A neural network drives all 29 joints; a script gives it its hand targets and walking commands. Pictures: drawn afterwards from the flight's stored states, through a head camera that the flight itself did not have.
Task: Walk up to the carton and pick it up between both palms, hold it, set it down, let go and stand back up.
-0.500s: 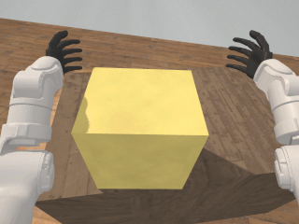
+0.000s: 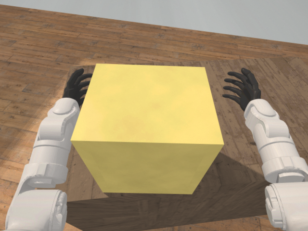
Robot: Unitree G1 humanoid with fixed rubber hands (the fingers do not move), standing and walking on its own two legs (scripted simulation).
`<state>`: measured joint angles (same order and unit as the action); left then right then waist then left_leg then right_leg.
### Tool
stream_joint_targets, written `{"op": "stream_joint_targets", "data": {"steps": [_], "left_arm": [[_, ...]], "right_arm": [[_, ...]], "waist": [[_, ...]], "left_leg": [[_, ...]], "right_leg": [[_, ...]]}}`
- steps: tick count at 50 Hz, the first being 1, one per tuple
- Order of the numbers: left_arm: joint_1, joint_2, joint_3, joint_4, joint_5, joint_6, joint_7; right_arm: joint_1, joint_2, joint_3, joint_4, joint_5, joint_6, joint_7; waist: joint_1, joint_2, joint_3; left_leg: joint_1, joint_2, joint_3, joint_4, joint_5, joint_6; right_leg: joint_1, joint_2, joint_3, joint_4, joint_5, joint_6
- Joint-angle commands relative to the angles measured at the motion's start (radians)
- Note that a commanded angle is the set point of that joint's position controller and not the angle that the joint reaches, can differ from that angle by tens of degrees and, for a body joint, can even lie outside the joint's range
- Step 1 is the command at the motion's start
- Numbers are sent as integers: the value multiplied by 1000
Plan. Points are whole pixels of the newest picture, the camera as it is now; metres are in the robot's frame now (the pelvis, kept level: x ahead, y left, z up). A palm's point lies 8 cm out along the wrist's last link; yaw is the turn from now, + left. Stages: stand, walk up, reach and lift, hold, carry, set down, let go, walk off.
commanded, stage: reach and lift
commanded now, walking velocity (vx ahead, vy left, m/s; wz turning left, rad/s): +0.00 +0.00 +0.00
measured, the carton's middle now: (149, 135) +0.34 +0.04 +0.07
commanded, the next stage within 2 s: none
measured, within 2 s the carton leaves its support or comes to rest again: neither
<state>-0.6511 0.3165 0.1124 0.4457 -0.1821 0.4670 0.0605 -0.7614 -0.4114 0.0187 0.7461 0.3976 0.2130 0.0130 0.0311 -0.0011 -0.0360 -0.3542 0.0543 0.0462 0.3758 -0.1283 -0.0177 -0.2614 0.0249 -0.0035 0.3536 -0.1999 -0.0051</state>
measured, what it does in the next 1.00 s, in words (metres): stands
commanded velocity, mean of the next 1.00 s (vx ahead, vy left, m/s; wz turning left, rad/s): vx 0.00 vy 0.00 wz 0.00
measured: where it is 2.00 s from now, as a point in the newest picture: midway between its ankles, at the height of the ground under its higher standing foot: outside the picture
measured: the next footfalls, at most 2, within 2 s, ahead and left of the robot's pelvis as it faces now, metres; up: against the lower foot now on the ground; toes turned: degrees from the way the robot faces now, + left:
none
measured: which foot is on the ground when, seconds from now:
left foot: down 0.00-1.00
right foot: down 0.00-1.00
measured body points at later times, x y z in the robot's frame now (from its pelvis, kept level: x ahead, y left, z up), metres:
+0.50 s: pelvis +0.01 -0.01 +0.00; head +0.04 +0.00 +0.45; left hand +0.42 +0.20 +0.12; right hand +0.44 -0.19 +0.12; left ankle +0.03 +0.13 -0.74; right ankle -0.02 -0.11 -0.74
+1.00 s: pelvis +0.00 -0.01 +0.00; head +0.03 +0.00 +0.45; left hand +0.42 +0.18 +0.12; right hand +0.44 -0.16 +0.12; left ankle +0.03 +0.13 -0.74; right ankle -0.02 -0.11 -0.74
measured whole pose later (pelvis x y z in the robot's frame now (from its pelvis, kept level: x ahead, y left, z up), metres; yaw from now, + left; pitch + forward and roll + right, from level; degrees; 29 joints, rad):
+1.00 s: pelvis +0.00 -0.01 +0.00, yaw +0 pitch +3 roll -1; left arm -0.69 0.15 0.14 0.55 -0.06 0.33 0.11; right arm -0.80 -0.20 0.07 0.82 0.33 0.13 -0.21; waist 0.02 -0.02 -0.01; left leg -0.30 0.07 0.04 0.39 -0.14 -0.04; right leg -0.21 0.04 0.00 0.36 -0.21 -0.02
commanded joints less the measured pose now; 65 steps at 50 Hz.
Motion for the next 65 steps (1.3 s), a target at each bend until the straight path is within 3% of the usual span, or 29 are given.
{"op": "stream_joint_targets", "data": {"steps": [1, 3, 4, 6, 8, 11, 12, 13, 19, 30, 38, 51, 52, 53, 56, 57, 59, 60, 62, 65], "left_arm": [[-391, 156, 50, -161, 22, -69, -9], [-380, 151, 60, -140, 34, -79, -21], [-410, 138, 42, -166, 28, -98, -15], [-374, 114, 22, -147, 30, -117, -12], [-369, 124, 31, -77, 25, -129, -22], [-390, 104, 23, -135, 42, -164, -8], [-360, 102, -10, -105, -8, -158, -26], [-378, 112, 22, -126, 11, -169, -33], [-362, 76, 26, -109, 47, -169, -34], [-400, -61, 33, -70, 117, -188, -5], [-427, -109, 32, -91, 137, -149, 25], [-478, -120, 11, -53, 115, -176, 52], [-465, -86, 20, -52, 124, -171, 55], [-500, -79, 17, -23, 117, -171, 57], [-470, -105, 4, -6, 120, -160, 63], [-496, -106, 5, -62, 109, -164, 62], [-483, -112, 9, -69, 111, -159, 53], [-477, -114, 3, -33, 112, -154, 49], [-467, -102, 14, -80, 124, -154, 51], [-483, -150, -13, -87, 121, -158, 58]], "right_arm": [[-383, -191, -53, -161, -17, -59, -11], [-385, -177, -38, -147, -12, -65, -22], [-395, -180, -56, -162, -18, -80, -25], [-372, -169, -50, -136, -15, -89, -23], [-395, -150, -26, -137, -24, -97, -28], [-380, -153, -31, -139, -20, -124, -32], [-329, -113, -36, -66, -36, -120, -52], [-340, -120, -21, -102, -30, -132, -65], [-359, -49, 24, -138, -12, -137, -99], [-394, 81, 7, -121, -95, -133, -165], [-421, 101, 6, -107, -99, -125, -224], [-473, 115, 26, -88, -64, -110, -215], [-482, 93, 38, -139, -56, -110, -220], [-520, 96, 37, -112, -56, -101, -220], [-478, 107, 46, -63, -41, -89, -228], [-490, 110, 44, -110, -33, -94, -232], [-495, 119, 54, -129, -35, -89, -238], [-498, 111, 40, -122, -46, -87, -236], [-482, 103, 41, -146, -46, -95, -235], [-486, 114, 22, -134, -56, -94, -219]], "waist": [[-12, 1, -586], [0, -8, -553], [-13, 15, -596], [-20, 9, -581], [1, -12, -543], [0, 23, -604], [-93, -37, -588], [-41, -2, -574], [-19, 14, -546], [-32, 10, -508], [-36, 29, -489], [-17, 28, -526], [-1, 17, -527], [1, 10, -508], [-8, 20, -471], [-8, 26, -527], [-18, 12, -548], [-24, 9, -526], [-6, 14, -548], [-20, 45, -568]], "left_leg": [[425, -48, -29, 50, 348, 5], [385, -54, -21, 24, 288, 13], [387, -51, -21, 26, 280, 0], [414, -43, -30, 37, 304, -3], [384, -51, -24, 35, 268, 14], [426, -45, -31, 50, 344, -9], [471, -45, -26, 65, 393, 13], [451, -52, -26, 59, 399, 5], [446, -54, -19, 50, 403, -4], [453, -54, -5, 37, 343, -6], [469, -53, 8, 41, 317, -21], [462, -48, -10, 57, 305, -14], [427, -53, -1, 56, 257, -5], [394, -51, -1, 51, 221, -2], [438, -43, -10, 56, 247, -2], [442, -49, -5, 64, 279, -4], [441, -53, -7, 67, 287, -1], [429, -52, -15, 63, 272, -4], [456, -53, -3, 59, 269, -9], [491, -44, -17, 71, 306, -23]], "right_leg": [[30, 37, -21, -22, 448, 82], [67, 30, -16, -25, 426, 83], [40, 32, -23, -23, 403, 81], [8, 35, -25, -29, 390, 73], [15, 26, -17, -31, 371, 77], [8, 35, -25, -24, 411, 73], [38, 41, -24, -20, 536, 80], [40, 31, -22, -17, 554, 85], [55, 29, -19, -19, 523, 85], [52, 29, -17, -36, 474, 88], [64, 44, -30, -34, 447, 84], [0, 38, -21, -46, 351, 73], [10, 34, -16, -47, 337, 78], [0, 32, -16, -41, 322, 77], [-21, 37, -19, -49, 315, 73], [-1, 37, -20, -44, 354, 76], [15, 33, -14, -36, 406, 83], [6, 34, -24, -35, 392, 80], [3, 37, -26, -39, 364, 81], [-49, 46, -38, -47, 333, 64]]}}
